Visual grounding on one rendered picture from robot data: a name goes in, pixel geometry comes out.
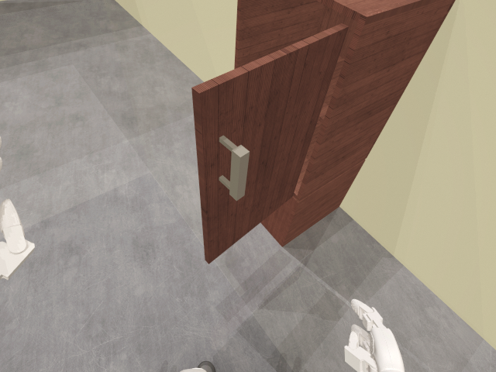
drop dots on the right robot hand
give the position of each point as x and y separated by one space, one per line
380 350

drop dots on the left robot hand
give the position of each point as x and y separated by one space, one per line
17 249

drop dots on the handle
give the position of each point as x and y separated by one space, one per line
239 167

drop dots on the cupboard door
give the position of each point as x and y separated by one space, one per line
271 107

